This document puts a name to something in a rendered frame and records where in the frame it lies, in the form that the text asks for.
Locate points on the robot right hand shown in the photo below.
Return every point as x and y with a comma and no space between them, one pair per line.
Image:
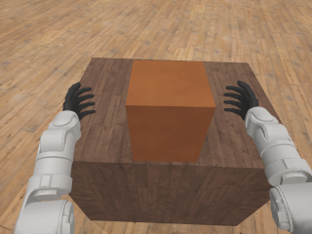
246,97

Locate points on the robot left hand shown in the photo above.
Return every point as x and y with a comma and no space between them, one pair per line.
72,100

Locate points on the robot right forearm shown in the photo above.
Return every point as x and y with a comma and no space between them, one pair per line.
283,164

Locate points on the carton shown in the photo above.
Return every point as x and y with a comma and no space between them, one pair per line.
169,107

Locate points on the left robot upper arm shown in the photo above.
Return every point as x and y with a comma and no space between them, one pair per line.
47,217

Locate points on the robot left forearm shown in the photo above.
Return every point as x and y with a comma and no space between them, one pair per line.
52,172

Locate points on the right robot upper arm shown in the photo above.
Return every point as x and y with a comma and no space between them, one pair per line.
291,207

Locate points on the pedestal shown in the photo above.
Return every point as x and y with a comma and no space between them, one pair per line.
225,186

